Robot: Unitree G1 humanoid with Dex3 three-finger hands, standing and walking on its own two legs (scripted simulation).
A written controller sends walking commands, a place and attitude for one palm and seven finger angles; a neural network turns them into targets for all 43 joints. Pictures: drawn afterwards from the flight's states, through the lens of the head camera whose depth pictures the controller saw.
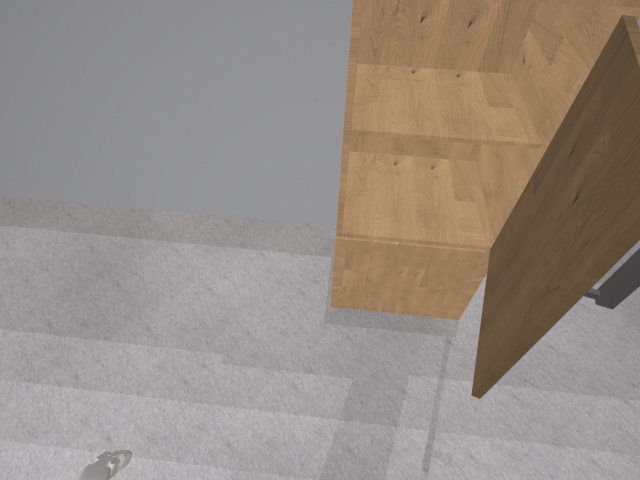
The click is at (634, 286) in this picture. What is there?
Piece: cupboard door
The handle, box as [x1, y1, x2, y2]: [584, 248, 639, 308]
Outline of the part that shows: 639,248 597,289 591,288 584,295 594,298 596,304 609,308 613,308 639,286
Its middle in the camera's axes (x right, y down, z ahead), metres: +0.38 +0.04 +0.50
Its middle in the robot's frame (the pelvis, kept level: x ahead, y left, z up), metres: +0.38 -0.36 +0.08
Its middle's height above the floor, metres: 0.85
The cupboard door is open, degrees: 75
